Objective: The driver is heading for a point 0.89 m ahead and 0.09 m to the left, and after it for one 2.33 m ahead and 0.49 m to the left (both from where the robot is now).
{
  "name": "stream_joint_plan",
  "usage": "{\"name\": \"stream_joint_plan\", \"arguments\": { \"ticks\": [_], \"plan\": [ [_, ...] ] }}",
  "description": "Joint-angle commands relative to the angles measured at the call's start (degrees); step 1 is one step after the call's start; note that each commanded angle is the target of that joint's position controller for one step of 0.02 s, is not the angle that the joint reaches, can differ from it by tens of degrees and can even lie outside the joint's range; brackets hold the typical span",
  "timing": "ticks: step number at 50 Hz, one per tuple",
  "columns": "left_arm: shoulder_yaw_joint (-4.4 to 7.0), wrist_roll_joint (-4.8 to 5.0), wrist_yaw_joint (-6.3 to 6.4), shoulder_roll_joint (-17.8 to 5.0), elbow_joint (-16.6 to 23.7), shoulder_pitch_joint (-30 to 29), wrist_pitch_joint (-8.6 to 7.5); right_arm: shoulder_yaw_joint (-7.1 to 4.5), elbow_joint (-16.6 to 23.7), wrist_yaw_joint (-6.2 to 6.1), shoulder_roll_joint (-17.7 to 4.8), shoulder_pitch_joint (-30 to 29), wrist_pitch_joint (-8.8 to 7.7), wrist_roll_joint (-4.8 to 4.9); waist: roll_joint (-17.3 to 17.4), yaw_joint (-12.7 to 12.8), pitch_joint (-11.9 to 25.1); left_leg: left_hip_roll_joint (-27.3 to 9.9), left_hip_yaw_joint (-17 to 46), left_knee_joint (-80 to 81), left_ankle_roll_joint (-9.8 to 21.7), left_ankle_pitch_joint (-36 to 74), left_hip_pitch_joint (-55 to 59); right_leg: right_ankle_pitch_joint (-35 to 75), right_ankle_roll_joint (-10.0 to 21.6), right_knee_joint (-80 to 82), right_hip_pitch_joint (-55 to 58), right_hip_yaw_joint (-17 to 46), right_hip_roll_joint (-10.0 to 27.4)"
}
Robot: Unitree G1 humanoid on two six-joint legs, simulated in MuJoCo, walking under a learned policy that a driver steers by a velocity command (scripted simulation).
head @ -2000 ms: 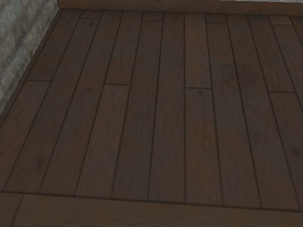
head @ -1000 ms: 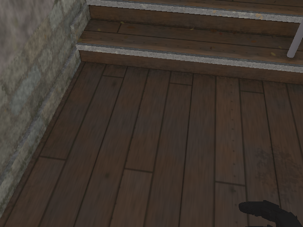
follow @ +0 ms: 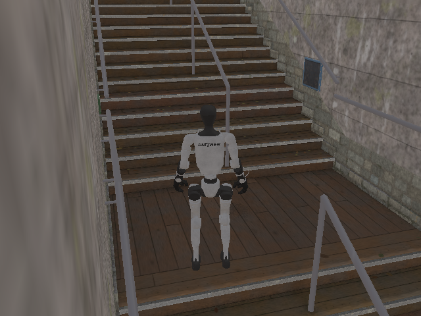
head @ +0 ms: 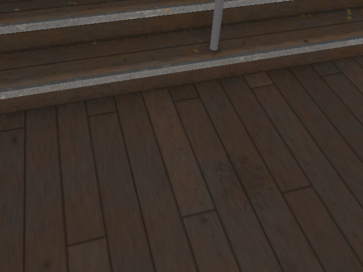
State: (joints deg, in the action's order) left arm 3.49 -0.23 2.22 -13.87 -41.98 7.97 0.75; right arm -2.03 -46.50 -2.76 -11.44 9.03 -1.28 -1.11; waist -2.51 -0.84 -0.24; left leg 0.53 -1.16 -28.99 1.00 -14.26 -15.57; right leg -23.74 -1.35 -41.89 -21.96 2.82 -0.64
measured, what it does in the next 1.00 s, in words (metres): walks ahead: right foot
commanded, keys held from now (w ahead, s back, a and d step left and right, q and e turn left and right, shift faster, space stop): no key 0.22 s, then w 0.78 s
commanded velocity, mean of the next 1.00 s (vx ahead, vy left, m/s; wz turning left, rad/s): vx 0.28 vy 0.00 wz -0.03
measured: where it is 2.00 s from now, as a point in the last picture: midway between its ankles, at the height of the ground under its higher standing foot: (162, 204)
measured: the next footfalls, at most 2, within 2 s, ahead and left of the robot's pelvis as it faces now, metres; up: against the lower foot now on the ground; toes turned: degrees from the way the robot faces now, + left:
right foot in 0.88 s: +0.35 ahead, -0.12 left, +0.00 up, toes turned -2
left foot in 1.42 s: +0.66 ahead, +0.13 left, +0.00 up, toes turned +10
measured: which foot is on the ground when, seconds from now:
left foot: down 0.00-0.88, up 0.90-1.00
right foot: down 0.00-0.50, up 0.52-0.86, down 0.88-1.00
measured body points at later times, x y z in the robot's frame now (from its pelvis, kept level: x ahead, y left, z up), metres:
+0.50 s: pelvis +0.03 +0.01 +0.01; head +0.03 +0.00 +0.46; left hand +0.12 +0.27 -0.11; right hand +0.11 -0.27 -0.11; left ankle -0.01 +0.10 -0.74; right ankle +0.00 -0.13 -0.73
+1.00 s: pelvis +0.25 -0.04 +0.00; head +0.27 -0.05 +0.45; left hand +0.38 +0.23 -0.11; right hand +0.30 -0.31 -0.14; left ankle +0.14 +0.10 -0.63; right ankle +0.31 -0.12 -0.74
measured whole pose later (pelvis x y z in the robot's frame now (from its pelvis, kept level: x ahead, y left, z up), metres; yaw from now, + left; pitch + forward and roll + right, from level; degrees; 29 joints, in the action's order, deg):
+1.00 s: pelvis +0.25 -0.04 +0.00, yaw +0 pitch +1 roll +0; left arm 3.9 0.5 -0.9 -14.0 -47.2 10.6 -5.2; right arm -3.2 -50.0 -0.6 -15.0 20.0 -5.1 1.8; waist 1.3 0.0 -0.9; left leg -2.0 1.7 -70.3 3.0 -20.2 -22.9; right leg -9.9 4.3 -29.0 -20.5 -4.1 -2.4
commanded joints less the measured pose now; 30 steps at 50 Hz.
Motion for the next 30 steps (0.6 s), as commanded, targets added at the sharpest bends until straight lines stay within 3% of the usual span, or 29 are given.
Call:
{"name": "stream_joint_plan", "arguments": {
  "ticks": [1, 3, 5, 6, 7, 8, 11, 12, 13, 14, 16, 17, 19, 21, 23, 24, 25, 26, 27, 28, 29, 30],
  "plan": [
    [0.92, 0.20, -0.32, -2.80, 3.03, -0.51, -0.73, -1.19, 4.26, -0.40, -7.67, -5.54, -1.06, 0.60, 10.27, 1.91, 3.25, -11.95, 11.87, 8.42, 9.62, 16.40, 2.87, 1.22, -0.87, 2.48, 2.15, -0.91, 1.94],
    [0.67, -0.15, -0.43, -2.44, 2.14, 0.01, -0.71, -0.72, 3.00, 0.15, -6.63, -3.04, -0.93, 1.05, 9.61, 2.02, 3.43, -9.23, 9.35, 6.68, 7.36, 14.16, 2.10, 12.28, -0.24, 13.27, 8.18, -1.99, 1.23],
    [1.10, -0.63, -0.27, -6.37, 3.47, -0.52, -0.50, -0.36, 2.17, 0.64, -6.01, -0.21, -1.50, 0.40, 5.72, 0.52, 4.05, -6.59, 7.73, 4.85, 3.50, 4.82, -1.01, 26.09, 1.62, 14.70, 13.38, 3.45, 5.75],
    [1.54, 0.44, -0.42, -8.43, 2.49, -1.03, -0.24, -0.57, 1.93, 0.80, -6.09, 2.51, -1.67, 0.19, -2.07, -2.29, 4.40, -3.20, 4.02, 5.44, 1.76, 1.37, -1.36, 22.73, 4.25, 12.67, 12.39, 2.99, 5.61],
    [1.09, 0.84, -0.92, -5.39, 2.48, -0.66, -0.40, -0.74, 1.58, 0.53, -7.09, 0.34, -1.51, -0.21, -1.72, 0.02, 3.90, -2.07, 1.94, 3.54, 0.15, -0.13, 1.22, 16.20, 5.12, 14.26, 9.05, 3.30, 4.87],
    [0.50, 0.27, -1.10, -3.86, 1.91, -0.75, -0.59, -0.82, 1.64, 0.36, -6.85, -1.09, -1.33, -0.01, -1.58, 0.06, 2.50, -1.93, 1.41, 2.97, -0.23, -0.62, 1.26, 12.27, 4.91, 15.64, 7.33, 3.60, 4.78],
    [0.37, -0.31, -0.79, -4.26, 1.22, -1.24, -1.22, -0.54, 0.98, -0.03, -5.35, -1.06, -0.73, 0.22, -1.83, -0.25, 0.35, -2.16, 1.53, 2.72, 0.23, 0.03, 1.04, 9.36, 4.11, 16.69, 5.11, 3.42, 4.42],
    [0.40, -0.23, -0.72, -4.17, 0.05, 1.02, -1.24, -0.54, 0.05, 0.09, -5.09, 0.24, -0.69, 0.30, -1.46, 0.12, 1.58, -1.44, 0.73, 2.29, 0.56, -5.22, 1.25, 0.99, 4.28, 17.29, 5.64, 2.94, 3.77],
    [1.98, 0.07, -4.35, -7.91, 1.22, 1.37, -3.94, -2.01, 2.61, 3.59, -9.10, -1.56, -3.03, 1.96, 1.66, 1.90, -8.04, -2.44, 2.92, 8.67, 3.57, -22.24, -6.46, -19.32, 6.64, 22.32, -0.69, 4.59, 4.99],
    [3.28, -0.40, -5.10, -10.82, -0.33, 3.19, -5.16, -2.70, 2.59, 4.45, -9.61, -1.51, -3.93, 1.53, 0.33, 1.82, -7.88, -2.85, 3.39, 9.22, 4.73, -26.52, -6.85, -23.21, 7.95, 23.77, 0.41, 5.47, 5.43],
    [3.49, -0.73, -3.50, -8.92, -1.98, 6.40, -6.34, -2.96, 1.71, 3.41, -7.81, 1.90, -4.70, 0.33, -0.98, 2.14, -3.11, -2.33, 1.62, 7.41, 4.35, -19.72, -3.30, -18.27, 9.50, 26.32, 7.10, 7.09, 7.38],
    [3.09, -0.56, -2.37, -7.53, -1.55, 4.85, -6.89, -2.62, 2.16, 2.58, -6.15, 1.35, -5.04, -0.23, -2.34, 2.06, -1.38, -1.79, 0.07, 5.32, 3.45, -13.61, -2.10, -15.72, 10.60, 28.34, 9.73, 9.66, 9.51],
    [2.57, -0.22, -1.07, -6.96, 0.34, 0.12, -7.13, -2.28, 3.27, 2.45, -3.94, 0.82, -5.29, -1.44, -4.97, 1.28, 0.37, 0.85, -3.53, -1.20, 2.65, -3.31, 1.97, -12.40, 13.44, 32.49, 9.14, 14.53, 13.52],
    [2.17, -0.96, -0.20, -6.34, 0.99, -0.91, -6.97, -3.07, 3.12, 2.78, -4.98, 5.46, -5.48, -1.97, -4.87, -0.59, -1.82, -0.20, -1.86, -3.78, 5.50, -7.38, 5.48, -12.52, 14.99, 34.68, 4.60, 15.52, 15.78],
    [1.92, -0.77, -0.16, -6.23, -0.02, -0.80, -5.97, -3.26, 1.42, 3.28, -4.63, 10.65, -6.27, -1.90, -2.99, -2.52, -3.14, -0.20, -3.39, 7.68, 7.01, -3.52, 11.18, -13.98, 14.48, 30.32, 4.50, 11.87, 13.12],
    [1.65, -1.69, -0.41, -5.05, -1.02, 1.59, -5.02, -3.08, 0.18, 3.42, -3.95, 13.27, -7.20, -2.23, -0.27, -2.50, -2.27, -1.62, -1.77, 11.06, 7.01, -1.26, 16.76, -12.22, 13.91, 24.55, 3.30, 9.78, 10.54],
    [0.88, -3.11, -1.03, -1.75, -0.02, 0.52, -4.70, -3.21, -0.20, 2.87, -5.43, 16.82, -8.21, -2.53, 5.09, -3.69, -1.81, -9.20, 10.26, 14.04, 12.05, -8.69, 22.29, -7.31, 10.72, 12.32, -4.18, 4.25, 5.45],
    [-0.02, -4.94, -2.07, 0.87, 2.77, -5.58, -5.29, -3.62, 0.22, 2.30, -9.17, 21.06, -9.02, -2.12, 13.65, -6.97, -3.27, -21.91, 34.90, 22.47, 22.25, -14.89, 29.81, -7.10, 6.33, -3.16, -21.64, 0.90, -1.78],
    [0.10, -4.09, -2.54, -0.17, 1.82, -5.39, -6.07, -2.74, -0.36, 1.93, -8.38, 22.01, -9.21, -3.33, 8.72, -6.80, -6.32, -25.30, 36.01, 24.78, 21.76, -17.35, 31.24, -5.48, 7.39, -12.93, -30.72, 10.14, 0.20],
    [0.71, -3.00, -2.25, -1.98, -0.11, -2.56, -6.60, -2.18, -0.41, 2.36, -6.52, 18.61, -8.61, -3.45, 6.80, -4.30, -5.83, -22.75, 28.72, 23.22, 18.29, -12.56, 30.17, -2.10, 7.59, -19.67, -30.95, 8.40, 0.67],
    [1.17, -3.16, -2.28, -3.09, -0.89, -0.60, -6.97, -0.88, -0.30, 2.92, -4.12, 16.90, -7.87, -3.57, 7.06, -2.78, -3.64, -19.68, 22.60, 22.67, 16.00, -8.24, 27.83, 0.22, 7.82, -25.12, -28.99, 6.04, 1.08],
    [1.10, -4.20, -2.67, -2.39, -0.78, -0.82, -6.97, 0.20, -0.18, 3.15, -2.63, 15.35, -7.37, -3.21, 7.29, -1.17, -3.52, -17.54, 17.68, 22.79, 14.40, -4.46, 23.82, 2.89, 8.06, -27.30, -27.48, 3.83, 2.17]
  ]
}}
Keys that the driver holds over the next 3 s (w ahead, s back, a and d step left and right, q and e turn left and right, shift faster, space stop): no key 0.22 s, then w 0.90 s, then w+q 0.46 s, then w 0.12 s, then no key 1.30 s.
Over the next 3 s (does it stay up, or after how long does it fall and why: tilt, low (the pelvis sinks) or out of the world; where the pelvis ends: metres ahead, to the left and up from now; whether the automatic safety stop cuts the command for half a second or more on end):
stays up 0.86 0.11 0.00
